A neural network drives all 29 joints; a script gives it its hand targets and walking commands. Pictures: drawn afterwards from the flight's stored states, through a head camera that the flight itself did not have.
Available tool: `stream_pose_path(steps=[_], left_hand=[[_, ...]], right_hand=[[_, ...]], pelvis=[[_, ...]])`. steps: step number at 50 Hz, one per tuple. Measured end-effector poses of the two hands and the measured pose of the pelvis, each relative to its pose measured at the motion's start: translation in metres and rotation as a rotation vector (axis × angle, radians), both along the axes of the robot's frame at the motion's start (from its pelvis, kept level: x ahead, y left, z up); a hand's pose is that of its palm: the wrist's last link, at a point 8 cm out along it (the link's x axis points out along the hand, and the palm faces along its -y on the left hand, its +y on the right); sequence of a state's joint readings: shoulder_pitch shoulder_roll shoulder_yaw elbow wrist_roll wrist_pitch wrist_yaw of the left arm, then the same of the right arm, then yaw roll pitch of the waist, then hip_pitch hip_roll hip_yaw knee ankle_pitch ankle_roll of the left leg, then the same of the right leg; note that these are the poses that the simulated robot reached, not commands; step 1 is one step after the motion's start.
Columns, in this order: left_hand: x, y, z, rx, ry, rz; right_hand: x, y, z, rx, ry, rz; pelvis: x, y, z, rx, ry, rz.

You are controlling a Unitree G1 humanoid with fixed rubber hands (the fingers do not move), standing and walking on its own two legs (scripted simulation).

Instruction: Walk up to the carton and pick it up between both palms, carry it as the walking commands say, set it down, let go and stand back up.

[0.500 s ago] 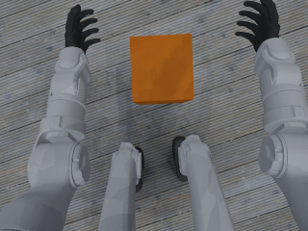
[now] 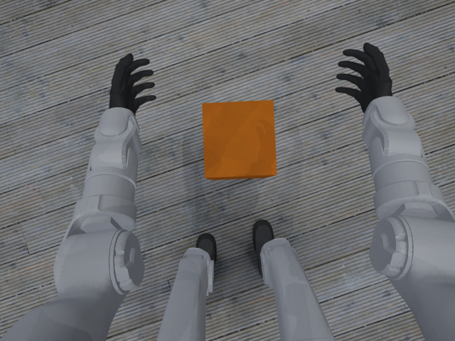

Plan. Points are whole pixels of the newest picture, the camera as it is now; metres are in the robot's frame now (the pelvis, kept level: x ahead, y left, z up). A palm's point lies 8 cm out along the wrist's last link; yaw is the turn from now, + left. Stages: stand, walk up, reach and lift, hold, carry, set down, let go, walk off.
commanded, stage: let go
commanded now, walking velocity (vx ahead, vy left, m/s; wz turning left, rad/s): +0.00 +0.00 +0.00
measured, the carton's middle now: (238, 145) +0.48 -0.03 -0.55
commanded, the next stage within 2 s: stand in 1.26 s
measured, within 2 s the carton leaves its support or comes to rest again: neither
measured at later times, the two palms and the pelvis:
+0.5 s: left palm (72, 193) +0.35 +0.21 -0.02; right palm (427, 187) +0.32 -0.25 -0.02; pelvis +0.05 +0.00 +0.07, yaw -1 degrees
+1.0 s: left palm (16, 296) +0.24 +0.24 +0.03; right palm (450, 272) +0.23 -0.22 +0.04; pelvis +0.08 +0.01 +0.10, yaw -1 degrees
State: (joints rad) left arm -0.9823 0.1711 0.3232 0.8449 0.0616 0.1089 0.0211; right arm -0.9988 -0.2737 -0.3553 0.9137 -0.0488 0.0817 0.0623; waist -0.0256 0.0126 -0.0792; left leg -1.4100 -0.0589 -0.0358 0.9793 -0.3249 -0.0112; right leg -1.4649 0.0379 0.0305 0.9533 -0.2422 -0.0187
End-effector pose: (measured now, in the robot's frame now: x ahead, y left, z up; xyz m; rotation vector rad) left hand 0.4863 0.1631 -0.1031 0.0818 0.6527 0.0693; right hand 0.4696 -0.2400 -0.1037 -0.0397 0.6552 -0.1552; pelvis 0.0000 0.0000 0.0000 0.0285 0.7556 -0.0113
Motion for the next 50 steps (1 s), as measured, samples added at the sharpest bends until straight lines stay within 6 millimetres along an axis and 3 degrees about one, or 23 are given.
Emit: stream_pose_path(steps=[5, 10, 15, 23, 36, 42, 50], left_hand=[[-0.013, 0.005, -0.005, 0.037, 0.023, 0.0], [-0.042, 0.016, 0.0, 0.091, 0.048, -0.021], [-0.079, 0.026, 0.023, 0.1, 0.085, -0.047], [-0.123, 0.039, 0.074, 0.09, 0.093, -0.057], [-0.216, 0.069, 0.121, 0.099, 0.134, -0.036], [-0.241, 0.077, 0.133, 0.09, 0.133, -0.032], [-0.245, 0.079, 0.137, 0.08, 0.137, -0.038]], right_hand=[[-0.011, 0.003, -0.007, -0.032, 0.032, 0.024], [-0.041, -0.001, -0.004, -0.077, 0.075, 0.062], [-0.08, -0.008, 0.023, -0.093, 0.11, 0.084], [-0.134, -0.01, 0.077, -0.081, 0.109, 0.065], [-0.218, 0.008, 0.12, -0.084, 0.141, 0.076], [-0.238, 0.012, 0.133, -0.086, 0.144, 0.086], [-0.235, 0.016, 0.139, -0.085, 0.139, 0.1]], pelvis=[[0.006, 0.001, 0.006, -0.004, -0.008, 0.001], [0.016, 0.001, 0.016, -0.007, -0.039, -0.001], [0.029, 0.001, 0.034, -0.009, -0.115, -0.004], [0.05, 0.003, 0.064, -0.02, -0.29, -0.011], [0.074, 0.008, 0.095, -0.035, -0.59, -0.004], [0.079, 0.01, 0.1, -0.042, -0.704, 0.002], [0.077, 0.013, 0.1, -0.044, -0.813, 0.003]])
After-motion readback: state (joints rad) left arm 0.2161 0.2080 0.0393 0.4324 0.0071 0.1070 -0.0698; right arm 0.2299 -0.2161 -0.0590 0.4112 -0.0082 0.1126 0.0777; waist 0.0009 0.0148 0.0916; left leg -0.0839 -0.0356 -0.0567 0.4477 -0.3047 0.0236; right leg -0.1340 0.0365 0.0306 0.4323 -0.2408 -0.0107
